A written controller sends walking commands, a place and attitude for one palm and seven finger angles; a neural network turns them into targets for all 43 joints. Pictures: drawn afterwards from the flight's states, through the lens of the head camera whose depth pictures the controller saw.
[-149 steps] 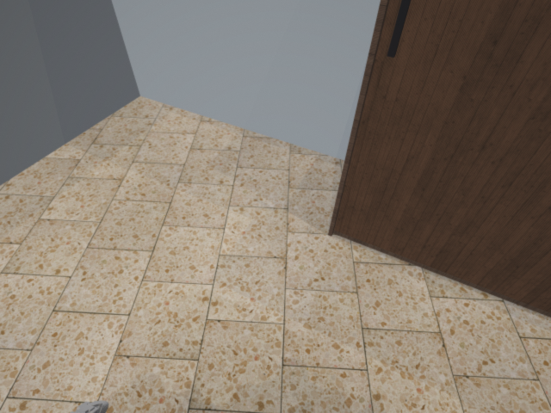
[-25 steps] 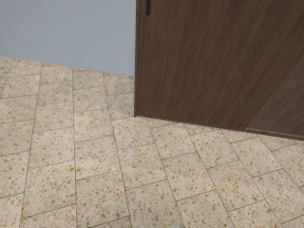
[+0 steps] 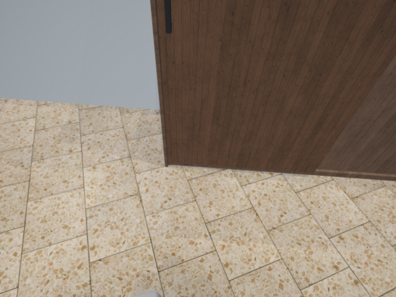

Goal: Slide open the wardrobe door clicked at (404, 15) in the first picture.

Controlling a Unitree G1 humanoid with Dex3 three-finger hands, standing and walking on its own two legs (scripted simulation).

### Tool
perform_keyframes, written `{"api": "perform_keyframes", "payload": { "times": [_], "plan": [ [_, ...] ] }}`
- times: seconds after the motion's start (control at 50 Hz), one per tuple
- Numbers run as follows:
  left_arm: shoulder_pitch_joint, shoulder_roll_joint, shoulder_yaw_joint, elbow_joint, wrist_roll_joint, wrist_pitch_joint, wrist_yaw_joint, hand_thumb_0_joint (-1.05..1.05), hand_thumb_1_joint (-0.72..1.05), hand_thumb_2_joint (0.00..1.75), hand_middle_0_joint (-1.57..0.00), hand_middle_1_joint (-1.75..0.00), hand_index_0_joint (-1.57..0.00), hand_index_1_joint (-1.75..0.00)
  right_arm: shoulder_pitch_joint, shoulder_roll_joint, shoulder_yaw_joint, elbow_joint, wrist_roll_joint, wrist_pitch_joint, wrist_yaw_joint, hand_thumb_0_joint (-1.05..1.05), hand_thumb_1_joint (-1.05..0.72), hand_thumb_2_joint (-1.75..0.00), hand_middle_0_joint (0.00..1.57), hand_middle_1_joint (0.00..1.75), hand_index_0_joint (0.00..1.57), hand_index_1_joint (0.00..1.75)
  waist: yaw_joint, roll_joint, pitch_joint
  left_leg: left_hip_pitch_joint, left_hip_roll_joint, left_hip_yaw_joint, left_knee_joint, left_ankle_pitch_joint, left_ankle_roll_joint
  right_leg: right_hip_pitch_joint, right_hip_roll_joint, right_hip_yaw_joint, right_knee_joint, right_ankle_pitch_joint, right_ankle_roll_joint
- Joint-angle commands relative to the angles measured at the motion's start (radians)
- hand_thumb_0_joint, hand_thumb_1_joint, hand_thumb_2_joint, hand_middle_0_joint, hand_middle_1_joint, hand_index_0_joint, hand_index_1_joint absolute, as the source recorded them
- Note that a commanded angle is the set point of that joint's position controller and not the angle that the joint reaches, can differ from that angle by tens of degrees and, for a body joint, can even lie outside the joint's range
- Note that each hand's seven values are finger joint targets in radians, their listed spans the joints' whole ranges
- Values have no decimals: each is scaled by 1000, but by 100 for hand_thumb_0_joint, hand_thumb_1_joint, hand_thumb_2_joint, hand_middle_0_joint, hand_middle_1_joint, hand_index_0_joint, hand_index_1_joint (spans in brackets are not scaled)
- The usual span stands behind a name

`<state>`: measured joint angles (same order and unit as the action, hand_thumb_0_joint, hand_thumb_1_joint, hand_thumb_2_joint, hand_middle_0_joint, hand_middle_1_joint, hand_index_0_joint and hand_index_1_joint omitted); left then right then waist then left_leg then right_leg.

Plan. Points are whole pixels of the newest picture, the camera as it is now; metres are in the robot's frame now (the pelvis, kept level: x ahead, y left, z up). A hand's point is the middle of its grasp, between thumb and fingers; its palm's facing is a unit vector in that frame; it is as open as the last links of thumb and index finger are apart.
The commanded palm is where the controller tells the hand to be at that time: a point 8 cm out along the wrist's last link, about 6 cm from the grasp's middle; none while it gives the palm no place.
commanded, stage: take the last steps up to it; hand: left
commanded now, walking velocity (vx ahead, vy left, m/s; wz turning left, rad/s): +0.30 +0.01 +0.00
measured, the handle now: out of the picture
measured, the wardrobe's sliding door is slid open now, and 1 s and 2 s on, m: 0.00 0.00 0.00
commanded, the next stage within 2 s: come to a stop and stand still in 0.98 s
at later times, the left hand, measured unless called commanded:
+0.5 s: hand (125, 242) +0.28 +0.20 -0.16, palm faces -0.04 -0.98 -0.20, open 7.3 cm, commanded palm none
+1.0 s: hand (136, 228) +0.33 +0.19 -0.20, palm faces +0.09 -0.99 -0.13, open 7.3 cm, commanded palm none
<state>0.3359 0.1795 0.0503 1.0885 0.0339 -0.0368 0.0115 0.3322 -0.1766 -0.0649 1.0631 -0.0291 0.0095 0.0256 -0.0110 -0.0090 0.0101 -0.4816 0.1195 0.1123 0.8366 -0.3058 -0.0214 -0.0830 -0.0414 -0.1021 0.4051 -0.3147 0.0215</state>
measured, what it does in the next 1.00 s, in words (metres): walks ahead: left foot, then right foot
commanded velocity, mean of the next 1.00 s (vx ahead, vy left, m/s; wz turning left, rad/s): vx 0.27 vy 0.00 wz -0.01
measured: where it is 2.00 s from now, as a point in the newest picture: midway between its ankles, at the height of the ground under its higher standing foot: (188, 253)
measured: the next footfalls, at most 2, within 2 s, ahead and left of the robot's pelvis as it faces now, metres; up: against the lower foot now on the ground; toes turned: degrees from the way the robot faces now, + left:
left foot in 0.10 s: +0.14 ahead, +0.14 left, +0.00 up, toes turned +10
right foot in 0.56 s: +0.34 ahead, -0.12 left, +0.00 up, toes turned -11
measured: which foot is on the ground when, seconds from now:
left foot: up 0.00-0.08, down 0.10-0.56, up 0.58-0.94, down 0.96-1.00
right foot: down 0.00-0.10, up 0.12-0.54, down 0.56-0.96, up 0.98-1.00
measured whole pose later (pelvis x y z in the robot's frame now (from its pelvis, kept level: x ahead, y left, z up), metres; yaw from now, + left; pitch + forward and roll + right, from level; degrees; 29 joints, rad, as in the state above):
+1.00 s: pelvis +0.39 +0.02 -0.01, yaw -1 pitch -1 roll -1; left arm 0.38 0.16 0.05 1.15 0.02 -0.02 0.00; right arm 0.14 -0.17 -0.05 1.00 -0.03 -0.06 0.01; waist 0.04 -0.04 0.04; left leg -0.37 0.09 0.16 0.63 -0.23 0.03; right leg -0.18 -0.07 -0.14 0.74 -0.49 0.01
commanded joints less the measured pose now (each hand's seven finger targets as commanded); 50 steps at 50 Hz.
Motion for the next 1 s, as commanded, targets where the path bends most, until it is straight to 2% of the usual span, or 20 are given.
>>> {"api": "perform_keyframes", "payload": {
  "times": [0.0, 0.04, 0.06, 0.08, 0.1, 0.16, 0.22, 0.44, 0.5, 0.52, 0.54, 0.56, 0.58, 0.62, 0.7, 0.84, 0.9, 0.92, 0.94, 0.98],
  "plan": [
    [-15, 165, 32, -40, -1, -18, 0, 0, 90, 90, -20, -30, -20, -30, 5, -35, -4, -75, 8, -42, 8, 0, -90, -90, 20, 30, 20, 30, -24, -97, 110, 158, -27, 32, -164, 47, 5, -210, -216, 131, -166, -106, -131],
    [-2, 136, 29, -32, -6, -9, -3, 0, 90, 90, -20, -30, -20, -30, 136, -78, -11, -28, 3, -57, -6, 0, -90, -90, 20, 30, 20, 30, -79, 17, 58, 393, -49, 39, -293, 45, 6, -279, -147, 71, 49, -48, -100],
    [23, 82, 19, -43, -14, -5, -11, 0, 90, 90, -20, -30, -20, -30, 241, -164, -29, 1, -9, -66, -20, 0, -90, -90, 20, 30, 20, 30, -110, 235, -1, 512, 102, -192, -431, -96, 59, -377, -47, -11, 342, -64, -56],
    [23, 35, 12, -78, -19, -2, -17, 0, 90, 90, -20, -30, -20, -30, 330, -255, -46, 13, -11, -66, -33, 0, -90, -90, 20, 30, 20, 30, -119, 414, -39, 557, 314, -531, -619, -204, 144, -522, 60, -46, 647, -287, -24],
    [-34, 57, 9, -98, -11, 0, -11, 0, 90, 90, -20, -30, -20, -30, 311, -246, -38, 22, -5, -60, -47, 0, -90, -90, 20, 30, 20, 30, -120, 349, -35, 525, 355, -626, -669, -276, 182, -586, 18, 64, 826, -262, -43],
    [-74, 42, 15, -73, 0, -7, -29, 0, 90, 90, -20, -30, -20, -30, 107, -111, -2, -22, -1, -81, -51, 0, -90, -90, 20, 30, 20, 30, -44, 87, 76, 315, 258, -372, -670, -137, 158, -573, -85, 95, 853, -30, -35],
    [-6, 9, 11, -46, 1, 14, -31, 0, 90, 90, -20, -30, -20, -30, 68, -77, 6, -8, 7, -97, -56, 0, -90, -90, 20, 30, 20, 30, 6, 117, 54, 299, 185, -172, -662, 101, 145, -487, -89, 63, 725, 30, -9],
    [-212, 7, 17, -130, -2, 10, -33, 0, 90, 90, -20, -30, -20, -30, 122, -88, -12, 45, -4, -76, -48, 0, -90, -90, 20, 30, 20, 30, -22, 118, 125, 349, 190, -87, -610, 194, 163, -375, -56, -24, 246, 81, -7],
    [-32, 60, 33, -69, 1, -8, -29, 0, 90, 90, -20, -30, -20, -30, 108, -82, -8, 51, 1, -71, -45, 0, -90, -90, 20, 30, 20, 30, 66, 23, 37, 267, 106, -13, -341, 290, 104, -44, 0, -54, 96, 126, -40],
    [127, 133, 51, -25, 5, -22, -21, 0, 90, 90, -20, -30, -20, -30, 99, -58, -3, 39, 12, -75, -36, 0, -90, -90, 20, 30, 20, 30, 137, -103, -52, 124, 41, 59, -80, 197, 65, 163, -154, 120, 45, 50, -96],
    [241, 248, 73, 1, -2, -28, -9, 0, 90, 90, -20, -30, -20, -30, 102, -2, 14, -5, 20, -79, -29, 0, -90, -90, 20, 30, 20, 30, 144, -346, -131, -119, -89, 65, 237, -250, 28, 328, -402, 522, -96, 77, -201],
    [217, 255, 72, -2, -17, -27, -3, 0, 90, 90, -20, -30, -20, -30, 54, -44, 8, -19, 19, -70, -31, 0, -90, -90, 20, 30, 20, 30, 145, -283, -145, -152, -54, -61, 392, -271, 41, 251, -438, 594, -171, -56, -236],
    [126, 214, 64, -24, -14, -25, -1, 0, 90, 90, -20, -30, -20, -30, -13, -36, -2, -31, 16, -70, -28, 0, -90, -90, 20, 30, 20, 30, 126, -210, -62, -207, -20, -88, 469, -184, 42, 152, -415, 556, -202, -154, -235],
    [2, 110, 34, -55, -9, -31, 7, 0, 90, 90, -20, -30, -20, -30, -44, -18, 1, -28, 5, -62, -22, 0, -90, -90, 20, 30, 20, 30, 56, -51, 48, -158, 43, -105, 402, -36, 32, -49, -335, 329, -209, -35, -185],
    [-9, 65, 19, -45, 0, -47, 8, 0, 90, 90, -20, -30, -20, -30, 17, 22, 5, -11, 1, -33, -14, 0, -90, -90, 20, 30, 20, 30, -5, -90, 40, -44, 36, -43, 180, 7, -4, -138, -257, 107, -206, 231, -165],
    [14, 129, 23, -13, -4, -40, 0, 0, 90, 90, -20, -30, -20, -30, -114, -13, 13, -79, 7, -53, 4, 0, -90, -90, 20, 30, 20, 30, 17, -104, 58, 90, -7, 12, -170, 72, 9, -113, -247, 86, -156, 193, -154],
    [9, 114, 23, -4, -11, -23, -2, 0, 90, 90, -20, -30, -20, -30, 3, -66, 3, -41, 3, -64, -6, 0, -90, -90, 20, 30, 20, 30, -43, 13, 25, 357, -36, 37, -335, 137, 15, -196, -177, 23, 34, 159, -106],
    [35, 73, 16, -15, -14, -18, -6, 0, 90, 90, -20, -30, -20, -30, 98, -143, -13, -19, -6, -72, -19, 0, -90, -90, 20, 30, 20, 30, -76, 175, -27, 504, 94, -139, -420, 139, 64, -308, -89, -37, 260, 71, -60],
    [45, 25, 7, -39, -20, -18, -11, 0, 90, 90, -20, -30, -20, -30, 183, -242, -33, -8, -8, -68, -30, 0, -90, -90, 20, 30, 20, 30, -92, 386, -68, 586, 307, -413, -542, 200, 157, -458, 21, -92, 542, -273, -21],
    [-21, 42, 8, -57, -11, -14, -4, 0, 90, 90, -20, -30, -20, -30, 116, -199, -20, -16, 1, -61, -49, 0, -90, -90, 20, 30, 20, 30, -80, 284, -37, 500, 333, -418, -586, 133, 204, -555, -30, 49, 799, -235, -38]
  ]
}}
